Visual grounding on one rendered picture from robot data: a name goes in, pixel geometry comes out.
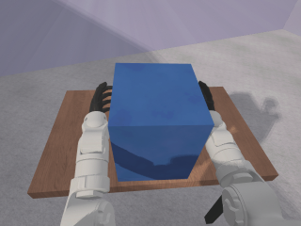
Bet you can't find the right robot hand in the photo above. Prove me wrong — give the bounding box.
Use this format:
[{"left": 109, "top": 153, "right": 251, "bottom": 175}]
[{"left": 198, "top": 81, "right": 215, "bottom": 111}]

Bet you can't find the right robot upper arm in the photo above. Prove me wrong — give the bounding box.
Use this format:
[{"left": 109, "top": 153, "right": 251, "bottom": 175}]
[{"left": 221, "top": 181, "right": 301, "bottom": 226}]

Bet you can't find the left robot upper arm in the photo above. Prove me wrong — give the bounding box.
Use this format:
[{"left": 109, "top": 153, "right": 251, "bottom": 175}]
[{"left": 61, "top": 200, "right": 116, "bottom": 226}]

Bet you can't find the left robot hand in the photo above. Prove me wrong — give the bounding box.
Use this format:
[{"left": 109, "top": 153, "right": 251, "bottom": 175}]
[{"left": 88, "top": 82, "right": 113, "bottom": 113}]

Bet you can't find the carton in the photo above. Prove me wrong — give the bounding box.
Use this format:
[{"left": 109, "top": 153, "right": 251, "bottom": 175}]
[{"left": 107, "top": 63, "right": 214, "bottom": 182}]

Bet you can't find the table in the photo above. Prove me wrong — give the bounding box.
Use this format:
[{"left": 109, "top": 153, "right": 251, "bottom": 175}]
[{"left": 27, "top": 87, "right": 278, "bottom": 224}]

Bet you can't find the robot left forearm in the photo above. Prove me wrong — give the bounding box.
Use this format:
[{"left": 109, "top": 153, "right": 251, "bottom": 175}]
[{"left": 60, "top": 111, "right": 110, "bottom": 226}]

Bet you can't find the robot right forearm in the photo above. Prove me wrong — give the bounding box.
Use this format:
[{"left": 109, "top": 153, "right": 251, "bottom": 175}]
[{"left": 205, "top": 110, "right": 282, "bottom": 215}]

